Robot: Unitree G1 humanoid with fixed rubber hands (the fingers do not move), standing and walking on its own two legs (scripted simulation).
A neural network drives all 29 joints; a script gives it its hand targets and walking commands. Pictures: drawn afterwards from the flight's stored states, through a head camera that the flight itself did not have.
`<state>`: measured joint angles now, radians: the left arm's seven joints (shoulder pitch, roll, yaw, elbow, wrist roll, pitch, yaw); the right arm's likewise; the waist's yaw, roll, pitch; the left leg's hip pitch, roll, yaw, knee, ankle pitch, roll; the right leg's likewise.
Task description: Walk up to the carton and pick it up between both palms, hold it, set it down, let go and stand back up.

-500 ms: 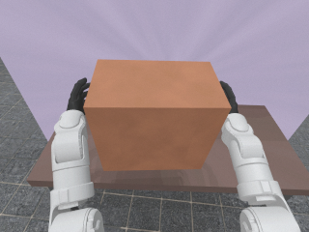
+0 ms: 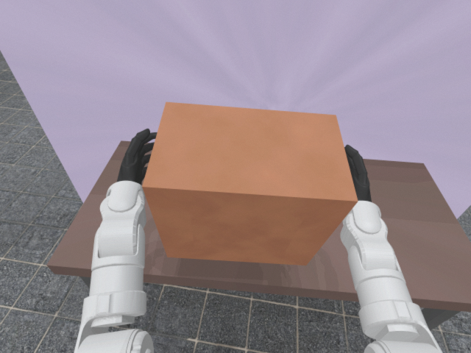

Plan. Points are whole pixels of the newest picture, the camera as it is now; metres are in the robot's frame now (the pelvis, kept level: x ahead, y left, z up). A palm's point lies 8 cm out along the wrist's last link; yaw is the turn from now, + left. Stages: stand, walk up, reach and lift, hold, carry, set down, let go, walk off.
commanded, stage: set down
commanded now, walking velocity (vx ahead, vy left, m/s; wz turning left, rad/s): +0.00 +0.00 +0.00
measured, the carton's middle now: (243, 192) +0.38 +0.00 +0.09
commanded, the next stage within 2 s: none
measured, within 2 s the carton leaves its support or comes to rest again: neither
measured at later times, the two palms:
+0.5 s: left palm (142, 178) +0.38 +0.18 +0.12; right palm (351, 193) +0.36 -0.19 +0.11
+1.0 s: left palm (152, 180) +0.41 +0.17 +0.09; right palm (347, 194) +0.38 -0.20 +0.08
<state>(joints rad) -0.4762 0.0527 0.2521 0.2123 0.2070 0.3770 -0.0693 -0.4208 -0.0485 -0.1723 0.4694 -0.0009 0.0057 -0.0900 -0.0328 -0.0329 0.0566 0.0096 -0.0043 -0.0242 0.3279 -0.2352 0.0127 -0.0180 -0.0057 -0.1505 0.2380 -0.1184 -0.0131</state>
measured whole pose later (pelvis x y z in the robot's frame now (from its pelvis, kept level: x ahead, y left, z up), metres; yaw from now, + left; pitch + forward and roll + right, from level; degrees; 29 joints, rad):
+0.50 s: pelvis +0.02 +0.01 +0.00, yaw +0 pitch -4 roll -2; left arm -0.47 0.04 0.24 0.31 0.20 0.30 -0.04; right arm -0.42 -0.08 -0.17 0.55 0.02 -0.05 -0.08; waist -0.04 -0.02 0.05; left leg -0.01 0.00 -0.02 0.34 -0.26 0.02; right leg -0.02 0.00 -0.15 0.22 -0.12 -0.01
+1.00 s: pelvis +0.02 +0.00 +0.00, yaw -1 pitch +0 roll -2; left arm -0.63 0.06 0.29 0.73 0.19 0.06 -0.03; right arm -0.54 -0.04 -0.35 0.80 -0.13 -0.19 -0.05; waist -0.01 -0.02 0.01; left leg -0.07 0.00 -0.01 0.32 -0.24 0.01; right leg -0.10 0.00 -0.14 0.21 -0.11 -0.01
